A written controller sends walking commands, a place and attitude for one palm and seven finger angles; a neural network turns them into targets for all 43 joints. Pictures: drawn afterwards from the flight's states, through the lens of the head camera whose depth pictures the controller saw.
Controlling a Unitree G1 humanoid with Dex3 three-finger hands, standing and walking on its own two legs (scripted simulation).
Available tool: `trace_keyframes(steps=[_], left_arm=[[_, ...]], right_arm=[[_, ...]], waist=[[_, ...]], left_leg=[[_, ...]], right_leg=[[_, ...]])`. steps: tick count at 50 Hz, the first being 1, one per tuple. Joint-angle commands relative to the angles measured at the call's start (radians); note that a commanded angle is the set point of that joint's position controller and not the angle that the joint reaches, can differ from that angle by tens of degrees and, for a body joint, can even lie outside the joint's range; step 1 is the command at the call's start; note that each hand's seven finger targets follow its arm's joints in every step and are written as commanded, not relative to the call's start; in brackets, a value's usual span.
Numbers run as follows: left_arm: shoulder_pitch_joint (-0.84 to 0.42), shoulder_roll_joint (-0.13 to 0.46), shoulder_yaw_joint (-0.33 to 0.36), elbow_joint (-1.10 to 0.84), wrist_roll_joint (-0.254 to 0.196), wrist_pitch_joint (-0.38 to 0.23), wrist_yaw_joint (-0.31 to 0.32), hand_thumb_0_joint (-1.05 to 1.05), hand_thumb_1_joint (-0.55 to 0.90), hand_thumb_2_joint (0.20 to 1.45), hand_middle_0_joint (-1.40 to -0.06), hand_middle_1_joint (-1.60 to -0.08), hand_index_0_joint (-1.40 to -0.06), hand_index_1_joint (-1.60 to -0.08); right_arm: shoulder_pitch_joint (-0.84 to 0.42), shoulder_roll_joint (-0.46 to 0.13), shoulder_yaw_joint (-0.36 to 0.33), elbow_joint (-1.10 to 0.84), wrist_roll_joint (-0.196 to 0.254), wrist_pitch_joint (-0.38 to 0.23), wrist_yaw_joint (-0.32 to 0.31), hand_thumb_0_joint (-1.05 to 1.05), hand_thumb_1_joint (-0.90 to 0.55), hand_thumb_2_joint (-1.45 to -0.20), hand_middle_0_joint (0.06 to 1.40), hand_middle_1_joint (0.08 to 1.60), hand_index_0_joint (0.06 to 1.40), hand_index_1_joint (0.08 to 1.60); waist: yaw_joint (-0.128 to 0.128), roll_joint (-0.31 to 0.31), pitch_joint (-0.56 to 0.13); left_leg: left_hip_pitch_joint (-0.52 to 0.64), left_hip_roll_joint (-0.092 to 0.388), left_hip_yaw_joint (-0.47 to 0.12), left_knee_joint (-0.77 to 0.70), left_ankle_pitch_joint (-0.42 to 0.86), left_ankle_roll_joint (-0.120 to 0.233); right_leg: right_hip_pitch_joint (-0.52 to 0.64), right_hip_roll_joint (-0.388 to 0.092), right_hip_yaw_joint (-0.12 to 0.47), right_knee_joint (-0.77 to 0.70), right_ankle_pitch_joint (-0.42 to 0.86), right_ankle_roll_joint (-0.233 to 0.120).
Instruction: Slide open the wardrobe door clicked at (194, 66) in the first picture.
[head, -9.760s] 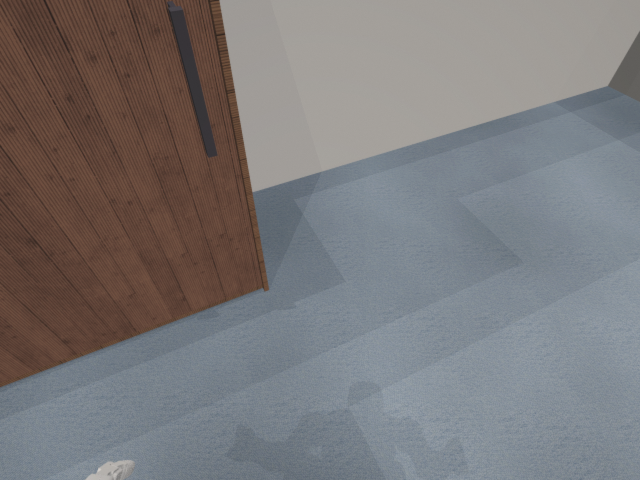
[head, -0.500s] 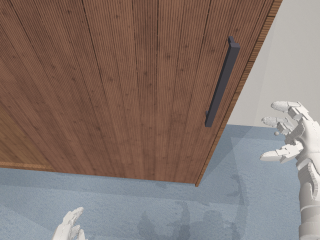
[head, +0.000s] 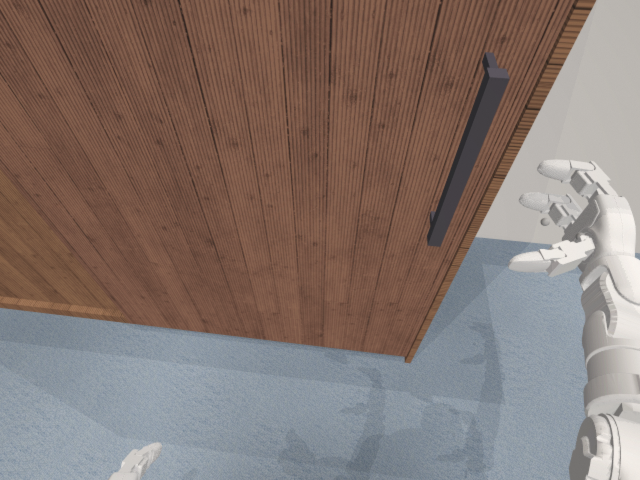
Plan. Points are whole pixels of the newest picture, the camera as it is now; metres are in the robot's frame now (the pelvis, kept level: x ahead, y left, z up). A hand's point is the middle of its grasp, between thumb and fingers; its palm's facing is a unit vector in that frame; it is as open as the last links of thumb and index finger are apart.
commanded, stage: move the hooked fingers beside the handle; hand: right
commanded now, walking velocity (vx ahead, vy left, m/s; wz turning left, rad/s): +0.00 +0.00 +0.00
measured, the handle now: (457, 165) +0.54 -0.13 +0.10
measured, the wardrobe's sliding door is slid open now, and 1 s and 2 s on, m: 0.00 0.00 0.00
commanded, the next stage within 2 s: feel for the door with the fingertips in 1.20 s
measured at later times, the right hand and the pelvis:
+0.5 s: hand (518, 184) +0.48 -0.20 +0.12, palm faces +0.02 +1.00 +0.02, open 14.0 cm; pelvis +0.00 -0.01 -0.01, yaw +1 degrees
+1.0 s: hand (512, 191) +0.48 -0.19 +0.11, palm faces +0.02 +1.00 +0.01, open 14.0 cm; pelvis +0.01 -0.01 -0.01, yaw +1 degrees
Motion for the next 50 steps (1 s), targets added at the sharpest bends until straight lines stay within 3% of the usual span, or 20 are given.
trace_keyframes(steps=[1,3,6,9,11,12,16,19,21,23,25,27,28,31,33,35,40,42,48,50], left_arm=[[0.036,0.149,0.064,-0.098,0.002,-0.026,0.003,0.000,0.900,0.900,-0.200,-0.300,-0.200,-0.300],[0.050,0.154,0.067,-0.095,0.003,-0.017,0.002,0.000,0.900,0.900,-0.200,-0.300,-0.200,-0.300],[0.058,0.150,0.068,-0.084,0.004,-0.010,-0.003,0.000,0.900,0.900,-0.200,-0.300,-0.200,-0.300],[0.078,0.156,0.072,-0.077,0.009,0.003,-0.007,0.000,0.900,0.900,-0.200,-0.300,-0.200,-0.300],[0.083,0.152,0.070,-0.071,0.011,0.005,-0.011,0.000,0.900,0.900,-0.200,-0.300,-0.200,-0.300],[0.096,0.156,0.071,-0.067,0.014,0.010,-0.012,0.000,0.900,0.900,-0.200,-0.300,-0.200,-0.300],[0.118,0.165,0.067,-0.056,0.017,0.020,-0.010,0.000,0.900,0.900,-0.200,-0.300,-0.200,-0.300],[0.137,0.163,0.066,-0.054,0.024,0.025,-0.015,0.000,0.900,0.900,-0.200,-0.300,-0.200,-0.300],[0.151,0.166,0.069,-0.056,0.027,0.029,-0.019,0.000,0.900,0.900,-0.200,-0.300,-0.200,-0.300],[0.159,0.166,0.071,-0.071,0.029,0.038,-0.024,0.000,0.900,0.900,-0.200,-0.300,-0.200,-0.300],[0.158,0.163,0.073,-0.076,0.026,0.048,-0.027,0.000,0.900,0.900,-0.200,-0.300,-0.200,-0.300],[0.164,0.167,0.072,-0.088,0.026,0.060,-0.028,0.000,0.900,0.900,-0.200,-0.300,-0.200,-0.300],[0.164,0.173,0.075,-0.093,0.026,0.064,-0.027,0.000,0.900,0.900,-0.200,-0.300,-0.200,-0.300],[0.157,0.162,0.080,-0.100,0.024,0.069,-0.029,0.000,0.900,0.900,-0.200,-0.300,-0.200,-0.300],[0.161,0.162,0.084,-0.097,0.025,0.071,-0.028,0.000,0.900,0.900,-0.200,-0.300,-0.200,-0.300],[0.153,0.156,0.084,-0.088,0.023,0.068,-0.028,0.000,0.900,0.900,-0.200,-0.300,-0.200,-0.300],[0.140,0.153,0.079,-0.077,0.019,0.065,-0.028,0.000,0.900,0.900,-0.200,-0.300,-0.200,-0.300],[0.150,0.156,0.079,-0.074,0.022,0.066,-0.028,0.000,0.900,0.900,-0.200,-0.300,-0.200,-0.300],[0.136,0.152,0.077,-0.094,0.027,0.064,-0.035,0.000,0.900,0.900,-0.200,-0.300,-0.200,-0.300],[0.124,0.147,0.077,-0.100,0.024,0.063,-0.040,0.000,0.900,0.900,-0.200,-0.300,-0.200,-0.300]], right_arm=[[-0.470,-0.232,-0.024,-0.186,0.011,-0.086,0.005,0.000,0.500,-0.300,0.300,1.200,0.300,1.200],[-0.463,-0.263,-0.055,-0.150,0.011,-0.090,0.003,0.000,0.500,-0.300,0.300,1.200,0.300,1.200],[-0.531,-0.219,-0.009,-0.135,0.001,-0.101,-0.005,0.000,0.500,-0.300,0.300,1.200,0.300,1.200],[-0.557,-0.253,-0.037,-0.095,-0.013,-0.112,-0.024,0.000,0.500,-0.300,0.300,1.200,0.300,1.200],[-0.620,-0.222,-0.006,-0.085,-0.020,-0.122,-0.033,0.000,0.500,-0.300,0.300,1.200,0.300,1.200],[-0.619,-0.235,-0.016,-0.048,-0.023,-0.124,-0.038,0.000,0.500,-0.300,0.300,1.200,0.300,1.200],[-0.699,-0.313,-0.056,0.036,-0.048,-0.133,-0.050,0.000,0.500,-0.300,0.300,1.200,0.300,1.200],[-0.753,-0.326,-0.055,0.050,-0.069,-0.156,-0.052,0.000,0.500,-0.300,0.300,1.200,0.300,1.200],[-0.720,-0.342,-0.077,0.071,-0.064,-0.166,-0.049,0.000,0.500,-0.300,0.300,1.200,0.300,1.200],[-0.654,-0.340,-0.092,0.078,-0.058,-0.168,-0.034,0.000,0.500,-0.300,0.300,1.200,0.300,1.200],[-0.632,-0.309,-0.066,0.080,-0.055,-0.155,-0.020,0.000,0.500,-0.300,0.300,1.200,0.300,1.200],[-0.592,-0.302,-0.067,0.100,-0.045,-0.139,-0.014,0.000,0.500,-0.300,0.300,1.200,0.300,1.200],[-0.598,-0.336,-0.095,0.073,-0.043,-0.139,-0.016,0.000,0.500,-0.300,0.300,1.200,0.300,1.200],[-0.640,-0.297,-0.062,-0.025,-0.038,-0.149,-0.021,0.000,0.500,-0.300,0.300,1.200,0.300,1.200],[-0.646,-0.332,-0.093,-0.084,-0.035,-0.166,-0.032,0.000,0.500,-0.300,0.300,1.200,0.300,1.200],[-0.662,-0.292,-0.063,-0.102,-0.035,-0.166,-0.036,0.000,0.500,-0.300,0.300,1.200,0.300,1.200],[-0.645,-0.227,-0.006,-0.058,-0.041,-0.138,-0.046,0.000,0.500,-0.300,0.300,1.200,0.300,1.200],[-0.643,-0.229,-0.011,-0.029,-0.040,-0.129,-0.053,0.000,0.500,-0.300,0.300,1.200,0.300,1.200],[-0.628,-0.261,-0.048,-0.052,-0.055,-0.150,-0.074,0.000,0.500,-0.300,0.300,1.200,0.300,1.200],[-0.609,-0.216,-0.016,-0.058,-0.050,-0.150,-0.072,0.000,0.500,-0.300,0.300,1.200,0.300,1.200]], waist=[[0.006,-0.052,-0.318],[0.004,-0.009,-0.333],[0.020,-0.067,-0.316],[0.023,-0.035,-0.339],[0.039,-0.073,-0.330],[0.040,-0.030,-0.322],[0.058,-0.018,-0.320],[0.061,-0.084,-0.375],[0.051,-0.067,-0.411],[0.032,-0.065,-0.454],[0.039,-0.082,-0.411],[0.039,-0.028,-0.365],[0.032,-0.009,-0.377],[0.042,-0.078,-0.410],[0.033,-0.089,-0.457],[0.047,-0.115,-0.439],[0.058,-0.115,-0.363],[0.059,-0.071,-0.354],[0.031,-0.078,-0.423],[0.033,-0.074,-0.406]], left_leg=[[0.109,-0.026,-0.043,-0.051,0.333,0.011],[0.125,-0.030,-0.045,-0.047,0.346,0.009],[0.072,-0.030,-0.041,-0.045,0.311,0.011],[0.072,-0.033,-0.043,-0.038,0.311,0.008],[0.036,-0.033,-0.041,-0.036,0.287,0.008],[0.041,-0.035,-0.038,-0.032,0.287,0.010],[0.034,-0.034,-0.053,-0.028,0.266,0.001],[0.017,-0.037,-0.054,-0.010,0.283,0.005],[0.032,-0.040,-0.053,-0.002,0.305,0.005],[0.062,-0.043,-0.049,0.012,0.360,0.006],[0.039,-0.044,-0.048,0.009,0.367,0.004],[0.044,-0.047,-0.040,0.004,0.352,0.005],[0.053,-0.048,-0.043,0.004,0.350,0.002],[0.038,-0.048,-0.047,0.000,0.347,0.002],[0.057,-0.053,-0.048,0.007,0.375,0.005],[0.029,-0.053,-0.044,0.002,0.359,0.004],[-0.014,-0.052,-0.035,-0.007,0.322,0.008],[-0.011,-0.052,-0.029,-0.006,0.315,0.010],[0.035,-0.048,-0.040,0.018,0.379,0.008],[0.026,-0.049,-0.036,0.016,0.371,0.008]], right_leg=[[0.146,0.034,0.055,-0.062,0.291,-0.023],[0.131,0.031,0.054,-0.057,0.298,-0.026],[0.139,0.032,0.058,-0.054,0.280,-0.021],[0.127,0.030,0.059,-0.045,0.284,-0.024],[0.134,0.029,0.063,-0.042,0.269,-0.021],[0.117,0.027,0.066,-0.036,0.271,-0.024],[0.055,0.030,0.061,-0.028,0.220,-0.027],[0.084,0.030,0.068,-0.011,0.256,-0.023],[0.088,0.028,0.068,-0.002,0.285,-0.021],[0.096,0.026,0.060,0.005,0.344,-0.020],[0.083,0.023,0.049,0.008,0.348,-0.022],[0.043,0.022,0.049,0.002,0.323,-0.027],[0.039,0.021,0.050,-0.002,0.313,-0.027],[0.086,0.021,0.046,0.003,0.323,-0.026],[0.124,0.019,0.054,0.008,0.371,-0.026],[0.143,0.017,0.057,0.008,0.367,-0.021],[0.134,0.016,0.064,0.000,0.339,-0.020],[0.125,0.015,0.069,0.001,0.336,-0.021],[0.132,0.021,0.063,0.014,0.388,-0.019],[0.134,0.019,0.062,0.011,0.383,-0.017]])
